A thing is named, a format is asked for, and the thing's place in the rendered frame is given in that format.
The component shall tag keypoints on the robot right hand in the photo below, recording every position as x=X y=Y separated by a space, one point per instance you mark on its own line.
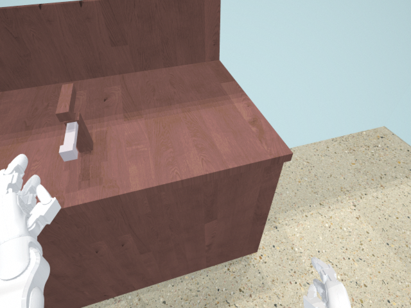
x=333 y=292

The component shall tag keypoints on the tap lever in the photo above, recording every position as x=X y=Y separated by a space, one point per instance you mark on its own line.
x=68 y=151

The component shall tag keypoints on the counter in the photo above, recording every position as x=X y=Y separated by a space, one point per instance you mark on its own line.
x=177 y=167

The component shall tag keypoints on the robot left forearm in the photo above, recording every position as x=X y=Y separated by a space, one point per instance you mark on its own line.
x=23 y=273

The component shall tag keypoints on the robot left hand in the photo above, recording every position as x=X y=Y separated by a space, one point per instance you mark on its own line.
x=19 y=213

